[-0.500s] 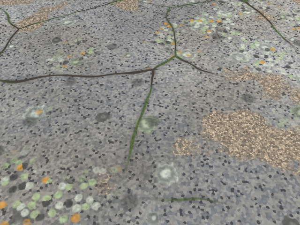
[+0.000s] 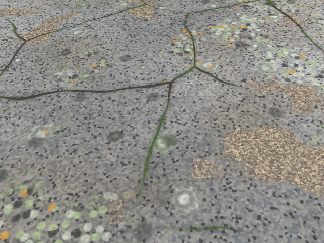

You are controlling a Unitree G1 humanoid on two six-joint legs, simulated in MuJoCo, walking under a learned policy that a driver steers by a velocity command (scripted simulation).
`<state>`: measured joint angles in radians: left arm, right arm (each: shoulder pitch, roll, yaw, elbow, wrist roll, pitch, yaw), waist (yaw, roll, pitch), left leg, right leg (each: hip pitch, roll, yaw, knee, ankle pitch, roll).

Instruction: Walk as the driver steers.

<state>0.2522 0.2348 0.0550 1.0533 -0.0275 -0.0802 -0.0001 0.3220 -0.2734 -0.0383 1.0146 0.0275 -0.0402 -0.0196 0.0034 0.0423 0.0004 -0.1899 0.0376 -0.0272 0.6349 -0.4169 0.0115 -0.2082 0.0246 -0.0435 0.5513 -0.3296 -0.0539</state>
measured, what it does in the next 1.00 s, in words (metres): walks ahead: left foot, then right foot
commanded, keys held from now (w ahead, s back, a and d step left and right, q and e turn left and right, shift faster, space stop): w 1.00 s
